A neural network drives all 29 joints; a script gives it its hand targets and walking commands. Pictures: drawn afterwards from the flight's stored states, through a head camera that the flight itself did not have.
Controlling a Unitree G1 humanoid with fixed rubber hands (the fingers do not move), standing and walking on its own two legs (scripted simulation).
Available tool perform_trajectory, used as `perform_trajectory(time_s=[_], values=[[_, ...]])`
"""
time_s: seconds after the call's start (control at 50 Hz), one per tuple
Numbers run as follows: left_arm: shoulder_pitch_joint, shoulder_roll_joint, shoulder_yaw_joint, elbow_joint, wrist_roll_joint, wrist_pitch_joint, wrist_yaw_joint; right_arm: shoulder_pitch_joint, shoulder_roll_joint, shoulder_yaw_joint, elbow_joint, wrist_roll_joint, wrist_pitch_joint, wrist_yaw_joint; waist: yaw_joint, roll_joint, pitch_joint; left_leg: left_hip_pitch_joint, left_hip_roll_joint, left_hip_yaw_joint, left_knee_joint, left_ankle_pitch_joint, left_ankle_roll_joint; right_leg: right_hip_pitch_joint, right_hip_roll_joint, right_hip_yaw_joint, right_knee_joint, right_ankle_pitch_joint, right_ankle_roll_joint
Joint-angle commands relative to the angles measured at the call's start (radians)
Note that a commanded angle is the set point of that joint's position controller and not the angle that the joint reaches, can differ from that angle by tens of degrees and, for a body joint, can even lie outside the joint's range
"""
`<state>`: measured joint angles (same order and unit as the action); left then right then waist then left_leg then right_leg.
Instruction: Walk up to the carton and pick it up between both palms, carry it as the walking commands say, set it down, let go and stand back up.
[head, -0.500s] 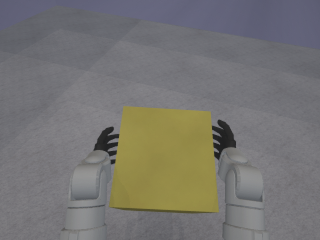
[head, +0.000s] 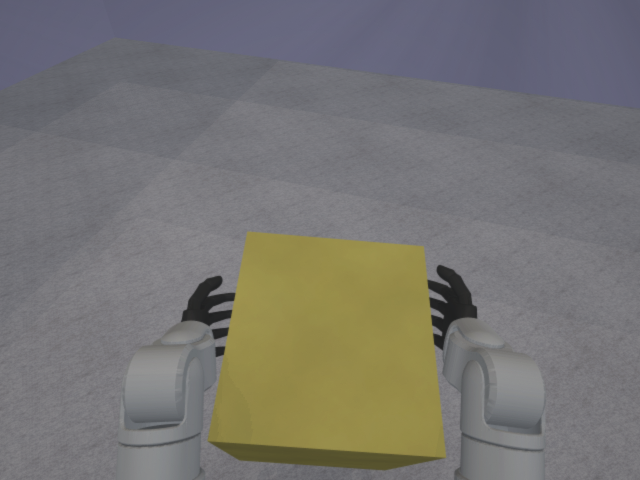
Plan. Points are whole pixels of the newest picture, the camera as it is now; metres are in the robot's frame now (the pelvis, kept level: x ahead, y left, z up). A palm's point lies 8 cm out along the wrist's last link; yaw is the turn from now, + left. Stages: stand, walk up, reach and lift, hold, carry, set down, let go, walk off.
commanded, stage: carry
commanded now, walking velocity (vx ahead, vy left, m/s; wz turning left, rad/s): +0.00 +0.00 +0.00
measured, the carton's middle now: (323, 363) +0.26 +0.01 +0.03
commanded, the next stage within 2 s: hold in 1.32 s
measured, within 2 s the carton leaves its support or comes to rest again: neither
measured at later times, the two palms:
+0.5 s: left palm (210, 335) +0.26 +0.14 +0.08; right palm (460, 328) +0.27 -0.15 +0.09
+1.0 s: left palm (214, 333) +0.27 +0.14 +0.07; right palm (458, 327) +0.28 -0.15 +0.08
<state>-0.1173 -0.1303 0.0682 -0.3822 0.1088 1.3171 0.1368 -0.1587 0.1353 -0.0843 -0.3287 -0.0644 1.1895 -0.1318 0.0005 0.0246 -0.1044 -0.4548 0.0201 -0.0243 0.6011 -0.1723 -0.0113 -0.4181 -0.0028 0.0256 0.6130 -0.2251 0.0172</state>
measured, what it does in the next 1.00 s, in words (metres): stands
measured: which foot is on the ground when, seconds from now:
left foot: down 0.00-1.00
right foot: down 0.00-1.00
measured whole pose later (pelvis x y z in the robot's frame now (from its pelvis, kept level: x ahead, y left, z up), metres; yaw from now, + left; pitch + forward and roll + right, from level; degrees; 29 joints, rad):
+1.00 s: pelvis +0.01 +0.00 +0.00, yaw +0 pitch +2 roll +0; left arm -0.10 -0.13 0.07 -0.17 0.11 1.06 0.12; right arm -0.14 0.13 -0.10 -0.16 -0.09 1.00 -0.12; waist 0.00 0.02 -0.12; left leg -0.44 0.02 -0.02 0.56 -0.16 -0.01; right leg -0.41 0.00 0.03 0.58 -0.21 0.02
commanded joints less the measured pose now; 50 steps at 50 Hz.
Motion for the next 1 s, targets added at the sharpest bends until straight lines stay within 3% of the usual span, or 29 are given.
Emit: perform_trajectory(time_s=[0.0, 0.06, 0.12, 0.16, 0.18, 0.2, 0.26, 0.32, 0.34, 0.36, 0.38, 0.44, 0.46, 0.54, 0.6, 0.62, 0.64, 0.66, 0.68, 0.7, 0.72, 0.74, 0.78, 0.8, 0.84, 0.86, 0.9, 0.94, 0.98], values=[[-0.503, -0.886, -0.622, -0.254, -0.384, -0.104, -0.099, -0.243, 0.938, 0.591, -0.138, 0.303, 0.050, 0.110, 0.010, -0.050, -0.270, 0.062, 0.118, -0.108, -0.240, -0.328, 0.034, 0.103, -0.036, 0.018, -0.085, -0.084, -0.048], [-0.465, -0.850, -0.585, -0.177, -0.357, -0.110, -0.110, -0.260, 0.882, 0.573, -0.123, 0.274, 0.030, 0.114, -0.004, -0.034, -0.268, 0.168, 0.035, 0.011, -0.083, -0.102, 0.022, 0.009, -0.102, 0.069, -0.179, -0.107, -0.067], [-0.516, -0.876, -0.627, -0.202, -0.377, -0.117, -0.117, -0.254, 0.917, 0.578, -0.114, 0.276, 0.029, 0.120, -0.001, -0.020, -0.224, 0.137, 0.085, -0.071, -0.172, -0.201, 0.029, -0.009, -0.103, 0.083, -0.168, -0.168, -0.064], [-0.450, -0.720, -0.446, 0.089, -0.250, -0.165, -0.126, -0.236, 0.771, 0.442, 0.159, 0.171, -0.014, 0.128, -0.002, -0.029, -0.290, 0.174, 0.066, -0.034, -0.141, -0.161, 0.026, 0.038, -0.076, 0.046, -0.142, -0.120, -0.063], [-0.518, -0.917, -0.633, -0.250, -0.379, -0.169, -0.123, -0.306, 0.965, 0.634, -0.180, 0.312, -0.014, 0.130, -0.008, -0.076, -0.257, 0.180, 0.055, -0.022, -0.110, -0.098, 0.028, -0.003, -0.119, 0.107, -0.209, -0.155, -0.068], [-0.507, -0.749, -0.475, 0.069, -0.257, -0.196, -0.126, -0.233, 0.797, 0.429, 0.171, 0.167, -0.042, 0.138, -0.005, 0.006, -0.275, 0.190, 0.080, -0.051, -0.164, -0.162, 0.031, 0.004, -0.092, 0.081, -0.160, -0.154, -0.067], [-0.582, -0.938, -0.670, -0.313, -0.404, -0.229, -0.128, -0.305, 0.998, 0.643, -0.160, 0.312, -0.064, 0.141, -0.008, -0.043, -0.294, 0.150, 0.092, -0.060, -0.173, -0.169, 0.036, 0.064, -0.078, 0.060, -0.141, -0.114, -0.059], [-0.486, -0.807, -0.551, -0.021, -0.292, -0.208, -0.125, -0.276, 0.824, 0.510, 0.043, 0.216, -0.063, 0.138, -0.003, 0.016, -0.306, 0.175, 0.085, -0.062, -0.167, -0.111, 0.026, 0.078, -0.061, 0.039, -0.090, -0.039, -0.056], [-0.537, -0.896, -0.662, -0.267, -0.375, -0.198, -0.121, -0.311, 0.928, 0.630, -0.178, 0.299, -0.047, 0.136, -0.002, 0.029, -0.249, 0.141, 0.112, -0.082, -0.193, -0.123, 0.029, 0.060, -0.067, 0.051, -0.099, -0.039, -0.053], [-0.470, -0.725, -0.453, 0.084, -0.234, -0.231, -0.134, -0.242, 0.776, 0.439, 0.173, 0.161, -0.078, 0.147, 0.002, -0.008, -0.327, 0.176, 0.102, -0.068, -0.187, -0.140, 0.032, 0.109, -0.063, 0.032, -0.096, -0.028, -0.052], [-0.524, -0.843, -0.612, -0.164, -0.348, -0.236, -0.128, -0.259, 0.877, 0.543, -0.028, 0.246, -0.083, 0.142, -0.005, 0.036, -0.313, 0.195, 0.107, -0.079, -0.194, -0.119, 0.030, 0.078, -0.074, 0.074, -0.110, -0.005, -0.058], [-0.482, -0.666, -0.412, 0.202, -0.190, -0.282, -0.136, -0.213, 0.737, 0.392, 0.339, 0.117, -0.119, 0.155, -0.004, -0.079, -0.289, 0.168, 0.091, -0.043, -0.157, -0.087, 0.029, 0.088, -0.105, 0.085, -0.167, -0.035, -0.058], [-0.505, -0.813, -0.541, -0.050, -0.290, -0.303, -0.137, -0.316, 0.848, 0.535, 0.019, 0.223, -0.145, 0.149, -0.010, -0.085, -0.283, 0.183, 0.085, -0.029, -0.135, -0.039, 0.028, 0.073, -0.104, 0.095, -0.174, -0.017, -0.059], [-0.501, -0.887, -0.632, -0.181, -0.339, -0.275, -0.132, -0.290, 0.934, 0.626, -0.085, 0.287, -0.117, 0.154, -0.008, -0.015, -0.300, 0.154, 0.102, -0.065, -0.183, -0.126, 0.043, 0.095, -0.070, 0.049, -0.122, -0.051, -0.049], [-0.463, -0.729, -0.491, 0.051, -0.236, -0.288, -0.133, -0.211, 0.787, 0.476, 0.175, 0.173, -0.124, 0.156, -0.010, -0.065, -0.280, 0.190, 0.072, -0.002, -0.123, -0.037, 0.020, 0.067, -0.113, 0.080, -0.168, -0.020, -0.056], [-0.521, -0.872, -0.605, -0.151, -0.325, -0.281, -0.139, -0.297, 0.941, 0.614, -0.031, 0.270, -0.118, 0.154, -0.007, -0.026, -0.257, 0.161, 0.085, -0.013, -0.148, -0.052, 0.023, 0.087, -0.116, 0.068, -0.157, -0.022, -0.053], [-0.441, -0.693, -0.416, 0.183, -0.191, -0.308, -0.146, -0.241, 0.736, 0.417, 0.254, 0.133, -0.154, 0.161, -0.005, -0.013, -0.279, 0.182, 0.085, -0.033, -0.149, -0.029, 0.028, 0.073, -0.091, 0.068, -0.138, 0.005, -0.050], [-0.548, -0.894, -0.642, -0.168, -0.356, -0.314, -0.143, -0.315, 0.954, 0.642, -0.097, 0.287, -0.147, 0.158, -0.006, -0.071, -0.288, 0.204, 0.104, -0.022, -0.135, 0.012, 0.023, 0.086, -0.093, 0.054, -0.131, 0.041, -0.045], [-0.466, -0.640, -0.362, 0.183, -0.152, -0.333, -0.149, -0.211, 0.699, 0.351, 0.254, 0.083, -0.169, 0.166, -0.004, 0.001, -0.290, 0.187, 0.074, -0.022, -0.141, -0.068, 0.032, 0.054, -0.104, 0.094, -0.162, -0.073, -0.059], [-0.574, -0.771, -0.528, -0.004, -0.262, -0.336, -0.150, -0.276, 0.846, 0.490, 0.181, 0.176, -0.166, 0.168, -0.008, 0.000, -0.226, 0.135, 0.087, -0.037, -0.185, -0.146, 0.024, 0.058, -0.078, 0.058, -0.143, -0.102, -0.054], [-0.500, -0.720, -0.460, 0.115, -0.207, -0.349, -0.151, -0.251, 0.778, 0.437, 0.261, 0.138, -0.179, 0.172, -0.004, 0.015, -0.234, 0.141, 0.099, -0.061, -0.201, -0.179, 0.033, 0.053, -0.082, 0.061, -0.129, -0.089, -0.044], [-0.532, -0.828, -0.566, -0.064, -0.281, -0.354, -0.149, -0.309, 0.871, 0.538, 0.057, 0.220, -0.188, 0.170, -0.005, 0.009, -0.233, 0.118, 0.112, -0.093, -0.242, -0.244, 0.023, 0.080, -0.049, 0.036, -0.099, -0.109, -0.041], [-0.517, -0.800, -0.502, 0.082, -0.243, -0.361, -0.153, -0.334, 0.817, 0.486, 0.140, 0.179, -0.206, 0.167, -0.006, -0.055, -0.279, 0.156, 0.093, -0.026, -0.171, -0.154, 0.018, 0.088, -0.071, 0.052, -0.145, -0.096, -0.053], [-0.545, -0.843, -0.585, -0.095, -0.291, -0.359, -0.152, -0.324, 0.895, 0.585, 0.009, 0.230, -0.194, 0.170, -0.002, -0.034, -0.264, 0.129, 0.099, -0.054, -0.198, -0.188, 0.035, 0.105, -0.084, 0.064, -0.145, -0.101, -0.050], [-0.560, -0.732, -0.460, 0.097, -0.216, -0.383, -0.150, -0.305, 0.799, 0.444, 0.237, 0.149, -0.215, 0.172, -0.005, -0.069, -0.304, 0.189, 0.105, -0.051, -0.162, -0.105, 0.028, 0.104, -0.085, 0.080, -0.156, -0.059, -0.056], [-0.593, -0.837, -0.597, -0.125, -0.298, -0.367, -0.146, -0.328, 0.896, 0.567, 0.024, 0.230, -0.200, 0.169, -0.006, -0.022, -0.220, 0.142, 0.104, -0.046, -0.184, -0.124, 0.026, 0.056, -0.083, 0.078, -0.157, -0.067, -0.051], [-0.486, -0.826, -0.573, -0.037, -0.278, -0.323, -0.138, -0.262, 0.886, 0.585, 0.073, 0.227, -0.162, 0.164, -0.006, -0.076, -0.251, 0.177, 0.104, -0.040, -0.171, -0.081, 0.034, 0.080, -0.073, 0.052, -0.136, -0.048, -0.051], [-0.517, -0.739, -0.467, 0.125, -0.226, -0.349, -0.150, -0.252, 0.766, 0.423, 0.239, 0.135, -0.193, 0.166, -0.007, 0.013, -0.305, 0.178, 0.088, -0.048, -0.173, -0.110, 0.034, 0.100, -0.066, 0.068, -0.126, -0.055, -0.059], [-0.533, -0.819, -0.540, -0.051, -0.267, -0.354, -0.143, -0.303, 0.873, 0.558, 0.069, 0.221, -0.187, 0.169, -0.003, -0.069, -0.260, 0.164, 0.107, -0.029, -0.159, -0.018, 0.025, 0.105, -0.087, 0.052, -0.123, 0.025, -0.049]])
